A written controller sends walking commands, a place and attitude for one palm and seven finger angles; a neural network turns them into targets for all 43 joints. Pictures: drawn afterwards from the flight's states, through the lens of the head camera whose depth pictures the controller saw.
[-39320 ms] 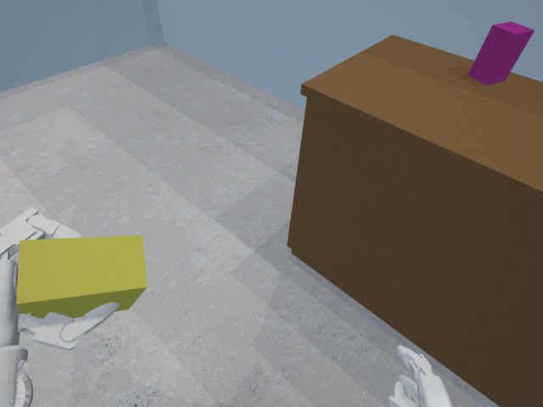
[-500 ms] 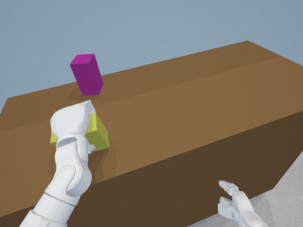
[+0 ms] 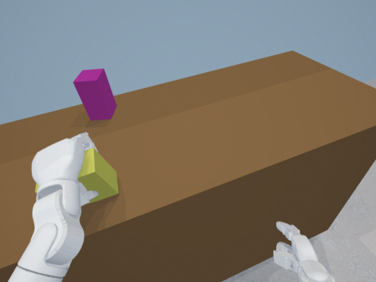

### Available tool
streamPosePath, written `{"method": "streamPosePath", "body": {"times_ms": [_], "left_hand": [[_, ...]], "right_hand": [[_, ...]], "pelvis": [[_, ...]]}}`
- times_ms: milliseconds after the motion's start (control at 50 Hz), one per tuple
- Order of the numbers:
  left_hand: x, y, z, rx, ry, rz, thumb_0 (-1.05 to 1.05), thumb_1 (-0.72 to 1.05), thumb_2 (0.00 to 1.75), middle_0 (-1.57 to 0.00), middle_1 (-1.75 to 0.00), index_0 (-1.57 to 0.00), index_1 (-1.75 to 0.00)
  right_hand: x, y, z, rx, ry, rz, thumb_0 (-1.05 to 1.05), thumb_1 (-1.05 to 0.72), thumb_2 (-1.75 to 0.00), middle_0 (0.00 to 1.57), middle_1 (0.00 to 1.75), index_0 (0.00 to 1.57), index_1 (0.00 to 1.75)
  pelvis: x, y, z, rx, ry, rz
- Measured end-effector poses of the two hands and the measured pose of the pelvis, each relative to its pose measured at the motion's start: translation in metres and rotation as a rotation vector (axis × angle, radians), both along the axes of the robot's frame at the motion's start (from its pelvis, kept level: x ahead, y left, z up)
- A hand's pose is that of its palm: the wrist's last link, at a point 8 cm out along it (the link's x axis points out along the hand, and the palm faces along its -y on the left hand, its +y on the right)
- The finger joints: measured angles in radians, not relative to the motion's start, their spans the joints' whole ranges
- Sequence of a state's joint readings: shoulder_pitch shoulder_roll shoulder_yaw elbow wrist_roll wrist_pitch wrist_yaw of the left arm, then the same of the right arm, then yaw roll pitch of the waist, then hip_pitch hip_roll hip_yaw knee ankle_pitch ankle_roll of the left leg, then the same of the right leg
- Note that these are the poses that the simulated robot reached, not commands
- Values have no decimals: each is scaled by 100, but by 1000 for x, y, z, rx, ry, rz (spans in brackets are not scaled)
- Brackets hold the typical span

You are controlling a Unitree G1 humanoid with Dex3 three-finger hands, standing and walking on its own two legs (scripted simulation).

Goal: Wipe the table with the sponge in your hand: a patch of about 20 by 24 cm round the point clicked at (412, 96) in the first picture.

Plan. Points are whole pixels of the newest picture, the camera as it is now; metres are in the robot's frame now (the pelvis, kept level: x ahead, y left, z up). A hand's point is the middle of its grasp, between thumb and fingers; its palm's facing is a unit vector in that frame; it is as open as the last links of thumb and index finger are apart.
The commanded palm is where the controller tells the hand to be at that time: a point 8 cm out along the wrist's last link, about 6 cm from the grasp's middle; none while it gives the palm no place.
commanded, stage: slide back across to the middle lane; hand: left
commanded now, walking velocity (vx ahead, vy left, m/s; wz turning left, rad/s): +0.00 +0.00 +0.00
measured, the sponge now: (85, 184) +0.27 +0.26 +0.10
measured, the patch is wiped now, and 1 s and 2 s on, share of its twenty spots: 1.00 1.00 1.00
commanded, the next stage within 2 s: wipe forward along the middle lane in 0.30 s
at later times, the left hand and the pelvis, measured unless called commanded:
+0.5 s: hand (45, 183) +0.24 +0.31 +0.14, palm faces +0.08 -0.08 -0.99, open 9.7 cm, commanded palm +0.21 +0.32 +0.18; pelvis -0.02 +0.01 +0.00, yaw +2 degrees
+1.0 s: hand (45, 167) +0.28 +0.34 +0.14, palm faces +0.01 -0.05 -1.00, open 9.7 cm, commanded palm +0.26 +0.34 +0.16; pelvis -0.02 +0.01 +0.00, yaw +3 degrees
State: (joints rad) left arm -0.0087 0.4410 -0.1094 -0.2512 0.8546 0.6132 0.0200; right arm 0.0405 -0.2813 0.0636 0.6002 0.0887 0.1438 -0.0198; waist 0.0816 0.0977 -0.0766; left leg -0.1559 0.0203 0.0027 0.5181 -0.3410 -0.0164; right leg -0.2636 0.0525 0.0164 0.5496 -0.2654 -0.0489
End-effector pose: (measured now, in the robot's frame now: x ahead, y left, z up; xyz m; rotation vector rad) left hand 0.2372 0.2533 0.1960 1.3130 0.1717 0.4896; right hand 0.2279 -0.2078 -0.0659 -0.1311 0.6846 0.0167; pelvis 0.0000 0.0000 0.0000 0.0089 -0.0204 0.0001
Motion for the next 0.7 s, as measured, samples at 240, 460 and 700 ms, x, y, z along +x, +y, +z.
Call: {"method": "streamPosePath", "body": {"times_ms": [240, 460, 700], "left_hand": [[-18, 38, 2, 56, 95, 82, 0, -48, 106, -70, -141, -78, -135], [-20, 54, -1, 80, 173, 61, -1, -49, 107, -71, -140, -79, -134], [4, 70, 0, 101, 210, 75, -1, -51, 107, -74, -138, -81, -132]], "right_hand": [[-19, -4, -10, -31, 20, -14, 1, -90, -90, 20, 30, 20, 30], [-19, 12, -9, -33, -14, 13, 1, -90, -90, 20, 30, 20, 30], [-24, 19, -12, -50, 17, 33, 1, -90, -90, 20, 30, 20, 30]], "pelvis": [[-11, 2, 0, 1, -10, 11], [-17, 9, 1, 0, -10, 31], [-21, 10, 4, -3, 5, 45]]}}
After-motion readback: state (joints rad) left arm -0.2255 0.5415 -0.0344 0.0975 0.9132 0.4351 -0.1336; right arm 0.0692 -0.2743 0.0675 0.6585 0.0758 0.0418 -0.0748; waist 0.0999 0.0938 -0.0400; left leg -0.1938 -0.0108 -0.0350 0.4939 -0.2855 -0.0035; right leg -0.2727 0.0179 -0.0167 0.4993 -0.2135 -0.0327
